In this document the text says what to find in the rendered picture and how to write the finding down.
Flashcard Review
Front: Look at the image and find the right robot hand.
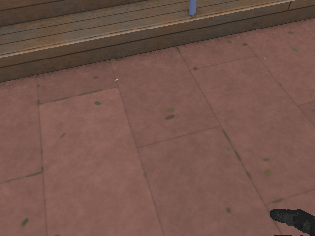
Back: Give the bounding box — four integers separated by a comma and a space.
270, 208, 315, 236

